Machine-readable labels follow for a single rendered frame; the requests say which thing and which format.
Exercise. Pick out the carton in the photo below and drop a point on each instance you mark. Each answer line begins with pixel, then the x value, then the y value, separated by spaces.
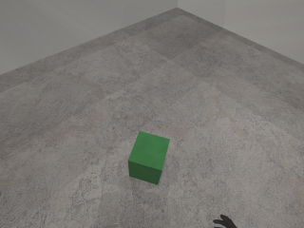
pixel 147 157

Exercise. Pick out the robot right hand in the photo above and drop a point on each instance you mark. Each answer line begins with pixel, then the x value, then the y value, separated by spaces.
pixel 227 222

